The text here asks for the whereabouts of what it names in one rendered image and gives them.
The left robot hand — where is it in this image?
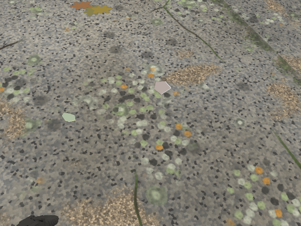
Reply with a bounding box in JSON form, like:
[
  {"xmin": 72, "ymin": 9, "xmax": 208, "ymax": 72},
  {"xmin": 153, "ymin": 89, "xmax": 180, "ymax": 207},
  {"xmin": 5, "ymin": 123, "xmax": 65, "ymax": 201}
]
[{"xmin": 17, "ymin": 215, "xmax": 59, "ymax": 226}]

